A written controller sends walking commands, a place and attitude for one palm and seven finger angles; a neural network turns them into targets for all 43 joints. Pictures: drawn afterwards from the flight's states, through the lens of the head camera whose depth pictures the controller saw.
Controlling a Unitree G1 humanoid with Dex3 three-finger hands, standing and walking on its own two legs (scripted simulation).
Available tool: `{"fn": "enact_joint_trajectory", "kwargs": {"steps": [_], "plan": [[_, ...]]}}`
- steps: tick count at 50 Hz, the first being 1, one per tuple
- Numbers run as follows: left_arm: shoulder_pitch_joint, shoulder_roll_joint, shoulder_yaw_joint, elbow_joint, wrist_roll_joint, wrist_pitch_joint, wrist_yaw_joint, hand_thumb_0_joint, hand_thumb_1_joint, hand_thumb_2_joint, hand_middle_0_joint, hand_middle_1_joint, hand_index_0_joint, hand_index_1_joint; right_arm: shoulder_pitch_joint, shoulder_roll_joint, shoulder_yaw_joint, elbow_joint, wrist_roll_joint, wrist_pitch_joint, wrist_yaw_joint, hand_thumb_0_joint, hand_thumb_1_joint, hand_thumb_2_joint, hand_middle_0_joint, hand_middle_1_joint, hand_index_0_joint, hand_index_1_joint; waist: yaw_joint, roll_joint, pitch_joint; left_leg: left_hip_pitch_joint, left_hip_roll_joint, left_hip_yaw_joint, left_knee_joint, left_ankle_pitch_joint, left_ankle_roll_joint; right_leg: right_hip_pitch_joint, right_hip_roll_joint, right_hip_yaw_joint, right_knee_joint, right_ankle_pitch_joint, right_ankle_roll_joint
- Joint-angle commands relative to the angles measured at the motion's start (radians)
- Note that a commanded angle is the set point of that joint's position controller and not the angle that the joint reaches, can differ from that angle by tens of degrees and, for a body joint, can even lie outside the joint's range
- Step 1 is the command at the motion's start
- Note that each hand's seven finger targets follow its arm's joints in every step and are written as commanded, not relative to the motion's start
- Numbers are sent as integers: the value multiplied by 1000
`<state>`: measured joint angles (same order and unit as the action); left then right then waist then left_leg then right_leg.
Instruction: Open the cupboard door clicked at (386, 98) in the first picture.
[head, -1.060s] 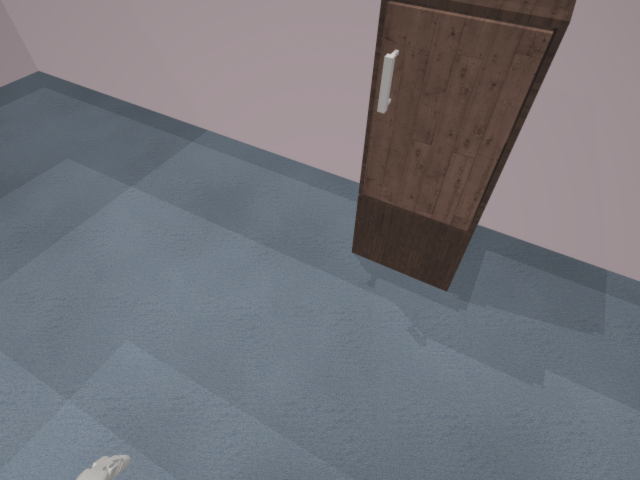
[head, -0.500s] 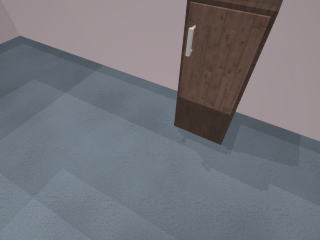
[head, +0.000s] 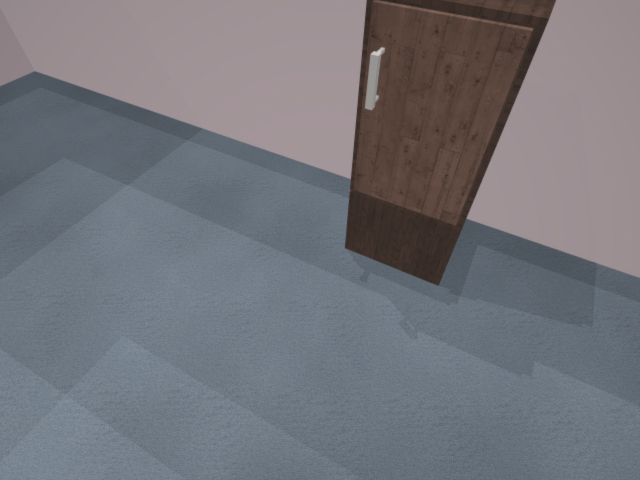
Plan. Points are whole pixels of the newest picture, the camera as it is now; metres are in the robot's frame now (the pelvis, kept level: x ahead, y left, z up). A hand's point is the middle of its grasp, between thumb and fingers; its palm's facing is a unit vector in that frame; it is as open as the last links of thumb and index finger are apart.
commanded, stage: look at it before walking up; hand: left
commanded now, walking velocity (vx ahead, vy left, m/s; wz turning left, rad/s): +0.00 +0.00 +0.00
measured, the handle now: (375, 78) +1.06 -0.09 +0.00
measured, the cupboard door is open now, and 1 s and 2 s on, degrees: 0 0 0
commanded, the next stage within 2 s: turn to face it in 0.48 s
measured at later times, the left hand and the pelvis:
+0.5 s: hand out of the picture +0.09 +0.25 -0.15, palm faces -0.02 -0.94 -0.34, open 7.3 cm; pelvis +0.01 +0.00 +0.00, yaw +0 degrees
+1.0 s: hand out of the picture +0.06 +0.18 -0.18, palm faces -0.15 -0.94 -0.29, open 7.3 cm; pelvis -0.02 -0.02 -0.03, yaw -12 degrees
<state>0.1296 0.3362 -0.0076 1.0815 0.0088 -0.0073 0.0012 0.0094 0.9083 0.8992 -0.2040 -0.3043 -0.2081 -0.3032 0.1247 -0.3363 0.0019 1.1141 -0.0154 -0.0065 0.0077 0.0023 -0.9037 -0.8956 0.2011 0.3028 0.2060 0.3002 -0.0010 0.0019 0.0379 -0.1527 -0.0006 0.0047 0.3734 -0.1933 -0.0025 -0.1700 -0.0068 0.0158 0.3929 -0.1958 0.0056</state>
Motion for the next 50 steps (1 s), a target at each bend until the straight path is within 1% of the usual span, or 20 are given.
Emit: {"fn": "enact_joint_trajectory", "kwargs": {"steps": [1, 16, 25, 30, 31, 33, 34, 38, 39, 40, 41, 42, 43, 44, 45, 46, 47, 48, 49, 50], "plan": [[-36, 207, 41, -64, 3, -21, 10, 0, 900, 900, -200, -300, -200, -300, -49, -206, -39, -61, 6, -29, -17, 0, -900, -900, 200, 300, 200, 300, -2, -12, -78, 17, 116, -102, -60, 77, 31, 9, -112, 103, -71, 60, -38], [-28, 208, 40, -56, 2, -23, 12, 0, 900, 900, -200, -300, -200, -300, -64, -208, -38, -60, 9, -30, -20, 0, -900, -900, 200, 300, 200, 300, 1, -6, -87, 49, 122, -94, -55, 156, 30, 33, -116, 95, -64, 167, -37], [-35, 210, 41, -58, 3, -22, 11, 0, 900, 900, -200, -300, -200, -300, -69, -209, -37, -61, 8, -27, -19, 0, -900, -900, 200, 300, 200, 300, 1, -1, -70, 43, 121, -100, -73, 124, 28, 31, -114, 95, -80, 127, -35], [-34, 211, 43, -60, 3, -22, 11, 0, 900, 900, -200, -300, -200, -300, -67, -212, -40, -63, 7, -29, -22, 0, -900, -900, 200, 300, 200, 300, 0, -9, -88, 73, 126, -90, -62, 161, 28, 30, -112, 102, -73, 179, -38], [-35, 202, 44, -66, 3, -16, 10, 0, 900, 900, -200, -300, -200, -300, -57, -202, -41, -66, 7, -27, -24, 0, -900, -900, 200, 300, 200, 300, -3, -4, -77, 72, 129, -75, -47, 165, 24, 15, -108, 105, -60, 198, -38], [13, 119, 34, -63, 3, 7, 15, 0, 900, 900, -200, -300, -200, -300, -9, -109, -30, -63, 5, -12, -28, 0, -900, -900, 200, 300, 200, 300, -4, -4, -79, 74, 134, -37, -1, 188, 11, -12, -107, 111, -16, 259, -29], [28, 105, 31, -70, 3, 18, 16, 0, 900, 900, -200, -300, -200, -300, 7, -91, -29, -69, 6, -3, -31, 0, -900, -900, 200, 300, 200, 300, -5, -11, -65, 64, 136, -25, 14, 171, 6, -36, -102, 119, 3, 261, -26], [46, 105, 50, -120, 8, 40, 9, 0, 900, 900, -200, -300, -200, -300, 22, -116, -57, -119, 3, 14, -39, 0, -900, -900, 200, 300, 200, 300, -9, 14, -55, 57, 179, -22, 39, 123, 24, -131, -60, 122, 105, 235, -25], [46, 98, 53, -133, 9, 44, 5, 0, 900, 900, -200, -300, -200, -300, 18, -124, -62, -131, 3, 16, -40, 0, -900, -900, 200, 300, 200, 300, -9, 48, -42, 43, 202, -39, 23, 93, 38, -160, -42, 108, 147, 191, -19], [53, 87, 56, -144, 9, 47, 1, 0, 900, 900, -200, -300, -200, -300, 15, -131, -69, -146, 2, 17, -41, 0, -900, -900, 200, 300, 200, 300, -6, 80, -44, 39, 237, -61, 4, 90, 59, -184, -19, 86, 212, 137, -12], [61, 74, 59, -153, 8, 52, -2, 0, 900, 900, -200, -300, -200, -300, 5, -139, -76, -155, 2, 16, -41, 0, -900, -900, 200, 300, 200, 300, -2, 137, -31, 21, 291, -87, -23, 112, 94, -210, 2, 53, 311, -9, -3], [68, 60, 62, -164, 9, 55, -3, 0, 900, 900, -200, -300, -200, -300, 5, -139, -80, -165, 3, 13, -39, 0, -900, -900, 200, 300, 200, 300, 0, 179, -39, 14, 343, -112, -47, 171, 140, -232, 12, 19, 433, -205, 8], [71, 50, 69, -175, 10, 60, -4, 0, 900, 900, -200, -300, -200, -300, 0, -133, -83, -177, 1, 10, -39, 0, -900, -900, 200, 300, 200, 300, 2, 198, -37, -3, 379, -114, -56, 222, 175, -241, -1, 10, 521, -302, 14], [86, 45, 75, -182, 9, 63, -6, 0, 900, 900, -200, -300, -200, -300, -20, -125, -85, -191, 0, 8, -40, 0, -900, -900, 200, 300, 200, 300, 14, 187, -40, -30, 395, -94, -40, 248, 184, -224, -28, 29, 542, -322, 9], [115, 35, 80, -183, 9, 62, -8, 0, 900, 900, -200, -300, -200, -300, -52, -122, -88, -206, -4, 8, -40, 0, -900, -900, 200, 300, 200, 300, 37, 175, -39, -62, 387, -54, -1, 260, 168, -182, -49, 28, 498, -310, 3], [156, 23, 80, -177, 11, 57, -12, 0, 900, 900, -200, -300, -200, -300, -67, -117, -91, -210, -7, 11, -40, 0, -900, -900, 200, 300, 200, 300, 55, 153, -50, -79, 357, -8, 62, 250, 133, -120, -48, 1, 403, -253, 2], [213, 24, 84, -162, 15, 50, -14, 0, 900, 900, -200, -300, -200, -300, -78, -117, -95, -215, -5, 14, -38, 0, -900, -900, 200, 300, 200, 300, 81, 101, -79, -101, 316, 44, 168, 192, 88, -50, -39, -22, 274, -127, 6], [258, 58, 93, -151, 21, 37, -10, 0, 900, 900, -200, -300, -200, -300, -64, -85, -91, -217, 0, 25, -35, 0, -900, -900, 200, 300, 200, 300, 97, -58, -66, -182, 220, 121, 364, 23, 16, 13, -76, 41, 80, 60, 0], [257, 164, 110, -161, 33, 19, 7, 0, 900, 900, -200, -300, -200, -300, -20, 10, -75, -245, 6, 30, -30, 0, -900, -900, 200, 300, 200, 300, 75, -393, -33, -424, 46, 146, 630, -381, -54, 49, -313, 468, -87, 274, -69], [272, 159, 106, -167, 15, 24, 18, 0, 900, 900, -200, -300, -200, -300, -49, -11, -76, -256, 6, 36, -33, 0, -900, -900, 200, 300, 200, 300, 86, -309, -37, -395, 39, 2, 722, -402, -41, -26, -356, 524, -125, 330, -145]]}}
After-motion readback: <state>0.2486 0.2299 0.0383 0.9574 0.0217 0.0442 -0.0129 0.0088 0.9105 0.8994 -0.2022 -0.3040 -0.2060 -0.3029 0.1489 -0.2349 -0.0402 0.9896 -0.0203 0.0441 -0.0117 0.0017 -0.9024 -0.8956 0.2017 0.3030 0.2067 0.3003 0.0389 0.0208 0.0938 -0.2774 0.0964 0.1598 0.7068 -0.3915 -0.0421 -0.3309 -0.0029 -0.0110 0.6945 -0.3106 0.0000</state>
